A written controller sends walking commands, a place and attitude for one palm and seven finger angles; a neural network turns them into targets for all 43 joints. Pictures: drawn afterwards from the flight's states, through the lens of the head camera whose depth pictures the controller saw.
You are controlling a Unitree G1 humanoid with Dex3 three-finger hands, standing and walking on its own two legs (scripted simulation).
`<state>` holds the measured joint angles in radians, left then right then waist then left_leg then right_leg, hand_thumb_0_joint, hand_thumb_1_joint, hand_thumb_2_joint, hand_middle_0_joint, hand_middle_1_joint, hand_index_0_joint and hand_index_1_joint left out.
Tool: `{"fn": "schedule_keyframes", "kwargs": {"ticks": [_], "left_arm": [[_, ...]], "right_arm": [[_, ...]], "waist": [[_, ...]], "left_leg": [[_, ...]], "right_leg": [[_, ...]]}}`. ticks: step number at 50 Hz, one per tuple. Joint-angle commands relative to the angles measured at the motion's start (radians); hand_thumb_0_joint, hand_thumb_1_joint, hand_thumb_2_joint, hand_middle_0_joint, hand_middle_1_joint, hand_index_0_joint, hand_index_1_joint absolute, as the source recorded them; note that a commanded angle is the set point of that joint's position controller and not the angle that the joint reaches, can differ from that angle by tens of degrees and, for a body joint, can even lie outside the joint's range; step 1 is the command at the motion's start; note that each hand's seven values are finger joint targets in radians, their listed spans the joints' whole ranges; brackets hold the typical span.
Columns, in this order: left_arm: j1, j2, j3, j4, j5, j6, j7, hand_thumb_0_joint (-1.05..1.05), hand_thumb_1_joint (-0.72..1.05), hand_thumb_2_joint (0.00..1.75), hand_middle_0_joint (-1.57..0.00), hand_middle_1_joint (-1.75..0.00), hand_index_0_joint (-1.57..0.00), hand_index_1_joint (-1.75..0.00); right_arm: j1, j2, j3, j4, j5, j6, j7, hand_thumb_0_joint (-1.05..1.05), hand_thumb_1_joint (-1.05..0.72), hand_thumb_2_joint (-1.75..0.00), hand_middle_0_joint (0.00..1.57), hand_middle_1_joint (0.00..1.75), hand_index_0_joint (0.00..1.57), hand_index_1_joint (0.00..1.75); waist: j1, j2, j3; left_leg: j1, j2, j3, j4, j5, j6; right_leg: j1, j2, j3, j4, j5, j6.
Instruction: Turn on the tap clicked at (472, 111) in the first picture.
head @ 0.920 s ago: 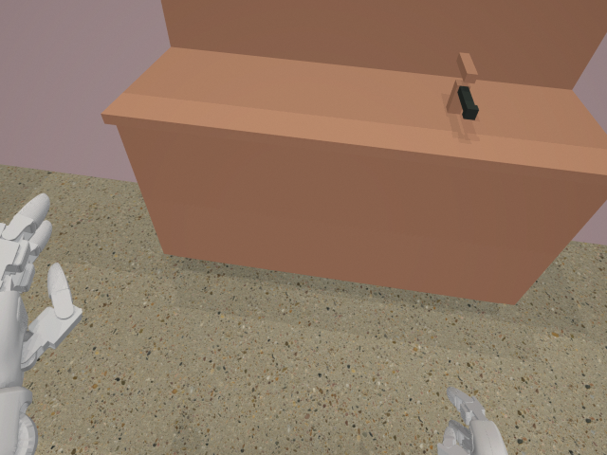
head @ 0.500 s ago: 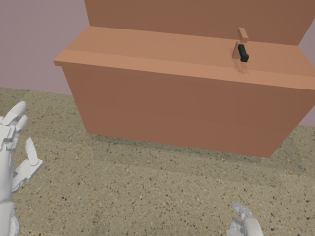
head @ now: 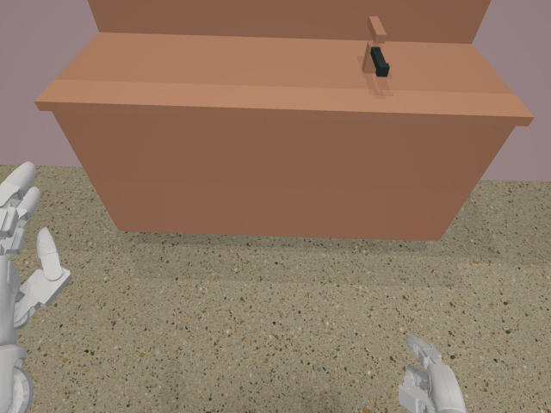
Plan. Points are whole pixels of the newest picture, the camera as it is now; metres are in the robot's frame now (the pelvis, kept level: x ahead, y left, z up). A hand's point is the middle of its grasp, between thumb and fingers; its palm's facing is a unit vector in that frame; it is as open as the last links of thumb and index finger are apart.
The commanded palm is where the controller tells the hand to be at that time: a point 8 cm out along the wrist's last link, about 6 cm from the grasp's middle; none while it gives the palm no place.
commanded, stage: walk to a spot facing it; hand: left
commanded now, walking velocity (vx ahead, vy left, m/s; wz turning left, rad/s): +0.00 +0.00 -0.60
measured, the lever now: (382, 69) +0.96 -0.22 +0.04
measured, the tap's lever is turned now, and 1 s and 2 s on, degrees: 0 0 0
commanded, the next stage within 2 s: turn to face it in 1.94 s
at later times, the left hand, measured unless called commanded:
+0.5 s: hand (174, 254) +0.24 +0.13 +0.18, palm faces +0.08 -0.90 -0.43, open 7.4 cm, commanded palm +0.21 +0.20 +0.20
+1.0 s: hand (289, 246) +0.26 +0.01 +0.18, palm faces -0.19 -0.87 -0.45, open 7.4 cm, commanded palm +0.23 +0.09 +0.20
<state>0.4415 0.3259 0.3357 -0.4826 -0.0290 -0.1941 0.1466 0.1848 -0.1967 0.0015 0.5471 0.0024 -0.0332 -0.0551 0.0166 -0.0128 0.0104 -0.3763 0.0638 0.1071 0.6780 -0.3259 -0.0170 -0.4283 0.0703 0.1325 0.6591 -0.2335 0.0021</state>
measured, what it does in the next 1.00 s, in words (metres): steps on the spot, turning right: right foot, then left foot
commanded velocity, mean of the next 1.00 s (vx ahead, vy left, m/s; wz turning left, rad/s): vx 0.12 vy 0.00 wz -0.58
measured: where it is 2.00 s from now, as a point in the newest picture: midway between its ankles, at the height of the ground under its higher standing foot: outside the picture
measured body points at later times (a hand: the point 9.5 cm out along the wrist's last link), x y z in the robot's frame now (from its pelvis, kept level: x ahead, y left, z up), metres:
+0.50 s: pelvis -0.03 -0.02 +0.00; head -0.01 -0.03 +0.45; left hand +0.23 +0.18 +0.20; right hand +0.06 -0.28 -0.09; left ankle +0.00 +0.12 -0.67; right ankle +0.00 -0.12 -0.72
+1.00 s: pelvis -0.06 -0.03 -0.01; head -0.05 -0.05 +0.44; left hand +0.26 +0.06 +0.21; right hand -0.06 -0.30 -0.10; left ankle +0.00 +0.11 -0.68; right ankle -0.11 -0.13 -0.72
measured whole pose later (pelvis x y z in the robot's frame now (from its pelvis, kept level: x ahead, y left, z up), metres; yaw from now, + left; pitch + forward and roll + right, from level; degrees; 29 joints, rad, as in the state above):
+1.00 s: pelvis -0.06 -0.03 -0.01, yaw -37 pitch -1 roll -3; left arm 0.39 0.40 0.36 -0.48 -0.01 -0.24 0.13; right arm 0.21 -0.18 0.02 0.58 0.00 -0.06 -0.01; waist -0.01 0.06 0.07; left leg -0.41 0.21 0.08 1.04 -0.51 -0.06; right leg -0.33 0.02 -0.14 0.67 -0.29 -0.05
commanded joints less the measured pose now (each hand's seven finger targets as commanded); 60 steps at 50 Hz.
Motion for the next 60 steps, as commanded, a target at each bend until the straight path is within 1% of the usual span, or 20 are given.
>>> {"fn": "schedule_keyframes", "kwargs": {"ticks": [1, 4, 7, 10, 13, 15, 17, 19, 22, 29, 32, 34, 37, 44, 46, 47, 48, 50, 54, 60], "left_arm": [[-0.038, 0.201, 0.155, -0.227, -0.006, -0.058, 0.023, 0.00, 0.90, 0.90, -0.20, -0.30, -0.20, -0.30], [-0.041, 0.198, 0.161, -0.243, -0.007, -0.064, 0.019, 0.00, 0.90, 0.90, -0.20, -0.30, -0.20, -0.30], [-0.036, 0.177, 0.143, -0.242, -0.003, -0.065, 0.014, 0.00, 0.90, 0.90, -0.20, -0.30, -0.20, -0.30], [-0.090, 0.147, 0.087, -0.256, -0.001, -0.068, 0.005, 0.00, 0.90, 0.90, -0.20, -0.30, -0.20, -0.30], [-0.125, 0.143, 0.069, -0.194, 0.009, -0.058, 0.004, 0.00, 0.90, 0.90, -0.20, -0.30, -0.20, -0.30], [-0.136, 0.174, 0.090, -0.186, 0.016, -0.058, 0.004, 0.00, 0.90, 0.90, -0.20, -0.30, -0.20, -0.30], [-0.061, 0.231, 0.169, -0.129, -0.001, -0.051, 0.023, 0.00, 0.90, 0.90, -0.20, -0.30, -0.20, -0.30], [0.004, 0.246, 0.189, -0.204, -0.013, -0.047, 0.028, 0.00, 0.90, 0.90, -0.20, -0.30, -0.20, -0.30], [0.049, 0.246, 0.201, -0.265, -0.019, -0.072, 0.026, 0.00, 0.90, 0.90, -0.20, -0.30, -0.20, -0.30], [0.004, 0.197, 0.142, -0.232, -0.016, -0.062, 0.016, 0.00, 0.90, 0.90, -0.20, -0.30, -0.20, -0.30], [-0.033, 0.210, 0.156, -0.216, -0.006, -0.066, 0.006, 0.00, 0.90, 0.90, -0.20, -0.30, -0.20, -0.30], [-0.102, 0.207, 0.129, -0.261, 0.012, -0.075, 0.000, 0.00, 0.90, 0.90, -0.20, -0.30, -0.20, -0.30], [-0.075, 0.136, 0.048, -0.229, 0.020, -0.073, -0.004, 0.00, 0.90, 0.90, -0.20, -0.30, -0.20, -0.30], [-0.112, 0.207, 0.108, -0.182, 0.023, -0.088, -0.004, 0.00, 0.90, 0.90, -0.20, -0.30, -0.20, -0.30], [-0.103, 0.219, 0.125, -0.173, 0.021, -0.084, -0.002, 0.00, 0.90, 0.90, -0.20, -0.30, -0.20, -0.30], [-0.066, 0.276, 0.187, -0.165, 0.014, -0.089, 0.012, 0.00, 0.90, 0.90, -0.20, -0.30, -0.20, -0.30], [-0.042, 0.296, 0.236, -0.169, -0.003, -0.090, 0.029, 0.00, 0.90, 0.90, -0.20, -0.30, -0.20, -0.30], [0.038, 0.265, 0.204, -0.206, -0.010, -0.100, 0.017, 0.00, 0.90, 0.90, -0.20, -0.30, -0.20, -0.30], [0.009, 0.253, 0.198, -0.275, -0.003, -0.126, 0.014, 0.00, 0.90, 0.90, -0.20, -0.30, -0.20, -0.30], [-0.048, 0.221, 0.150, -0.200, 0.007, -0.105, 0.028, 0.00, 0.90, 0.90, -0.20, -0.30, -0.20, -0.30]], "right_arm": [[-0.068, -0.097, -0.039, -0.146, -0.006, -0.022, 0.005, 0.00, -0.90, -0.90, 0.20, 0.30, 0.20, 0.30], [-0.095, -0.114, -0.047, -0.160, 0.001, -0.015, -0.004, 0.00, -0.90, -0.90, 0.20, 0.30, 0.20, 0.30], [-0.071, -0.105, -0.045, -0.164, 0.004, -0.033, -0.009, 0.00, -0.90, -0.90, 0.20, 0.30, 0.20, 0.30], [-0.038, -0.124, -0.050, -0.146, 0.003, -0.064, 0.008, 0.00, -0.90, -0.90, 0.20, 0.30, 0.20, 0.30], [-0.018, -0.144, -0.050, -0.142, 0.005, -0.081, 0.032, 0.00, -0.90, -0.90, 0.20, 0.30, 0.20, 0.30], [-0.023, -0.140, -0.048, -0.155, 0.007, -0.079, 0.037, 0.00, -0.90, -0.90, 0.20, 0.30, 0.20, 0.30], [-0.064, -0.105, -0.042, -0.180, 0.006, -0.065, 0.032, 0.00, -0.90, -0.90, 0.20, 0.30, 0.20, 0.30], [-0.065, -0.103, -0.038, -0.171, 0.003, -0.028, 0.040, 0.00, -0.90, -0.90, 0.20, 0.30, 0.20, 0.30], [-0.068, -0.087, -0.018, -0.157, -0.001, 0.006, 0.037, 0.00, -0.90, -0.90, 0.20, 0.30, 0.20, 0.30], [-0.054, -0.105, -0.023, -0.157, 0.002, 0.014, 0.026, 0.00, -0.90, -0.90, 0.20, 0.30, 0.20, 0.30], [-0.064, -0.148, -0.050, -0.176, 0.007, 0.011, 0.009, 0.00, -0.90, -0.90, 0.20, 0.30, 0.20, 0.30], [-0.061, -0.108, -0.049, -0.169, 0.001, -0.012, 0.011, 0.00, -0.90, -0.90, 0.20, 0.30, 0.20, 0.30], [-0.038, -0.146, -0.059, -0.134, 0.008, -0.035, 0.030, 0.00, -0.90, -0.90, 0.20, 0.30, 0.20, 0.30], [-0.009, -0.150, -0.059, -0.118, -0.009, -0.081, 0.030, 0.00, -0.90, -0.90, 0.20, 0.30, 0.20, 0.30], [-0.009, -0.132, -0.058, -0.116, 0.003, -0.081, 0.042, 0.00, -0.90, -0.90, 0.20, 0.30, 0.20, 0.30], [-0.039, -0.091, -0.048, -0.143, 0.009, -0.079, 0.038, 0.00, -0.90, -0.90, 0.20, 0.30, 0.20, 0.30], [-0.087, -0.105, -0.049, -0.151, 0.004, -0.078, 0.036, 0.00, -0.90, -0.90, 0.20, 0.30, 0.20, 0.30], [-0.073, -0.110, -0.046, -0.127, 0.006, -0.041, 0.041, 0.00, -0.90, -0.90, 0.20, 0.30, 0.20, 0.30], [-0.088, -0.100, -0.031, -0.096, 0.000, -0.010, 0.019, 0.00, -0.90, -0.90, 0.20, 0.30, 0.20, 0.30], [-0.047, -0.101, -0.034, -0.098, -0.007, -0.048, -0.014, 0.00, -0.90, -0.90, 0.20, 0.30, 0.20, 0.30]], "waist": [[-0.007, -0.082, -0.127], [0.003, 0.050, -0.132], [0.008, 0.271, -0.109], [0.000, 0.208, -0.089], [-0.004, 0.196, -0.057], [-0.001, 0.067, -0.051], [0.022, -0.277, -0.105], [0.010, -0.136, -0.123], [-0.001, -0.095, -0.172], [-0.009, -0.061, -0.158], [0.006, 0.249, -0.104], [-0.003, 0.274, -0.064], [-0.011, 0.210, -0.004], [-0.018, 0.285, -0.072], [0.003, 0.087, -0.135], [0.015, -0.243, -0.151], [0.021, -0.258, -0.154], [-0.002, -0.120, -0.097], [-0.031, -0.066, -0.108], [-0.016, -0.065, -0.101]], "left_leg": [[0.132, 0.022, -0.062, -0.090, -0.082, 0.000], [0.210, 0.127, -0.138, -0.211, -0.049, 0.044], [0.126, 0.382, -0.274, -0.377, 0.018, 0.170], [0.162, 0.354, -0.075, -0.262, 0.303, 0.122], [0.089, 0.296, 0.019, -0.172, 0.263, 0.051], [0.027, 0.219, 0.049, 0.020, 0.140, 0.007], [-0.166, 0.009, 0.011, 0.363, -0.287, -0.057], [-0.232, 0.022, -0.131, 0.518, -0.208, -0.063], [-0.152, 0.013, -0.119, 0.381, -0.124, -0.063], [0.200, -0.015, -0.050, -0.221, -0.019, -0.024], [0.252, 0.305, -0.297, -0.410, 0.009, 0.124], [0.125, 0.403, -0.375, -0.446, -0.073, 0.201], [0.179, 0.327, -0.132, -0.365, 0.119, 0.143], [0.193, 0.290, 0.045, -0.158, 0.302, 0.067], [-0.047, 0.205, 0.100, 0.211, 0.201, 0.030], [-0.327, 0.061, 0.102, 0.496, -0.218, -0.018], [-0.432, 0.064, -0.061, 0.608, -0.280, -0.033], [-0.455, 0.105, -0.151, 0.654, -0.191, -0.044], [-0.259, 0.128, -0.109, 0.383, -0.081, -0.042], [0.078, 0.023, 0.047, -0.056, 0.034, -0.011]], "right_leg": [[-0.032, -0.187, 0.279, -0.228, 0.007, -0.091], [-0.113, -0.075, 0.148, -0.083, -0.039, -0.032], [-0.114, -0.053, -0.081, 0.389, -0.245, 0.038], [-0.059, -0.105, -0.145, 0.261, -0.242, 0.049], [0.109, -0.069, -0.233, 0.053, -0.150, 0.046], [0.190, -0.120, -0.130, -0.143, 0.061, -0.003], [0.210, -0.359, 0.355, -0.285, 0.397, -0.163], [0.245, -0.373, 0.436, -0.305, 0.174, -0.211], [0.252, -0.287, 0.236, -0.285, 0.199, -0.179], [0.072, -0.204, 0.234, -0.295, -0.045, -0.105], [-0.106, -0.002, 0.015, 0.116, -0.215, 0.015], [-0.134, -0.054, -0.075, 0.514, -0.228, 0.035], [-0.164, -0.091, -0.170, 0.388, -0.200, 0.046], [0.149, -0.017, -0.356, -0.076, -0.183, 0.022], [0.432, -0.120, -0.171, -0.217, -0.051, -0.067], [0.567, -0.338, 0.266, -0.270, 0.217, -0.195], [0.516, -0.444, 0.439, -0.325, 0.181, -0.248], [0.434, -0.430, 0.421, -0.367, -0.105, -0.275], [0.269, -0.338, 0.111, -0.345, 0.087, -0.217], [0.123, -0.260, 0.069, -0.356, -0.227, -0.183]]}}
